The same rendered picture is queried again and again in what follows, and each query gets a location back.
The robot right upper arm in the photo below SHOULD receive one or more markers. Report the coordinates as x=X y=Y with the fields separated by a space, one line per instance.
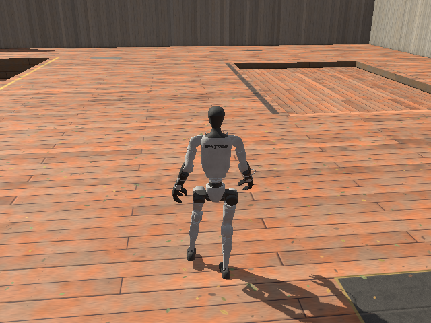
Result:
x=240 y=152

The robot head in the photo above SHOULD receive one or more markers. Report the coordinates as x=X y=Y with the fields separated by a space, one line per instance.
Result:
x=216 y=116

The left robot forearm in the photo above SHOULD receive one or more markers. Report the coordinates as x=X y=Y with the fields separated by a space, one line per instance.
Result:
x=181 y=178

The robot left upper arm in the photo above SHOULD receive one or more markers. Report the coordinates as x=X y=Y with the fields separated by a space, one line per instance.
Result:
x=191 y=152

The right robot foot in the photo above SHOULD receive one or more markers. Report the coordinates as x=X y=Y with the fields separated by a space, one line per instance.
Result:
x=225 y=273

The robot left hand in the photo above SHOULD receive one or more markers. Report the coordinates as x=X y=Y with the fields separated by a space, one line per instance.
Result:
x=176 y=192

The right robot forearm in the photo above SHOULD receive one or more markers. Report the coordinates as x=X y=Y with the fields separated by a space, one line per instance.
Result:
x=247 y=174

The robot right hand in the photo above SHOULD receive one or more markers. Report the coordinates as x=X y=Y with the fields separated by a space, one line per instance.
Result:
x=250 y=184

